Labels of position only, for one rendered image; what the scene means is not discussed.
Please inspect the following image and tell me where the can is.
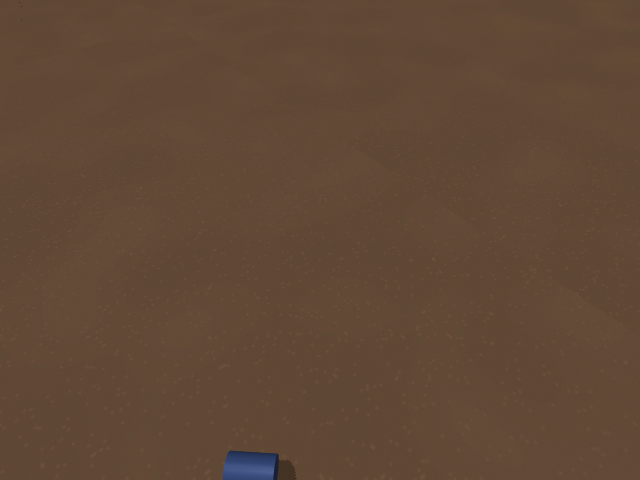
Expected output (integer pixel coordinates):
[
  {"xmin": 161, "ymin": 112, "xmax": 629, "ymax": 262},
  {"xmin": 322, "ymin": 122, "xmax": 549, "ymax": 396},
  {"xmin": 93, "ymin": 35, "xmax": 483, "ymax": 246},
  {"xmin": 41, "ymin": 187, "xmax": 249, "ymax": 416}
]
[{"xmin": 223, "ymin": 451, "xmax": 279, "ymax": 480}]

